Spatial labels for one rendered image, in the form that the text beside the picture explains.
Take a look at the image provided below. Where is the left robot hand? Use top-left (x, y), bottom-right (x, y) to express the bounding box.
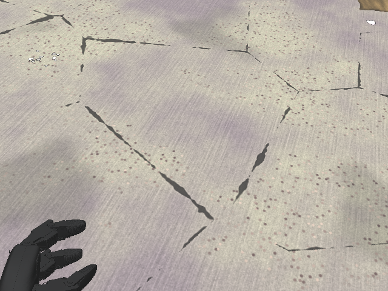
top-left (0, 219), bottom-right (97, 291)

